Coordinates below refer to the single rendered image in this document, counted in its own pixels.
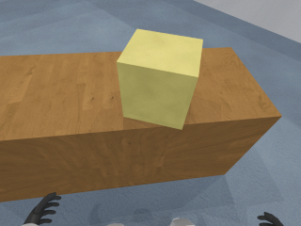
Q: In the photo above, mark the carton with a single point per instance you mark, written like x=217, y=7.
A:
x=158, y=74

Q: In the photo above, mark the pedestal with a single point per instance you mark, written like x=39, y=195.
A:
x=62, y=127

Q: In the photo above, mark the left robot hand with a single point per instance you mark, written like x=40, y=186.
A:
x=39, y=211

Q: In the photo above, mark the right robot hand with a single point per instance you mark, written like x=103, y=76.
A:
x=271, y=218

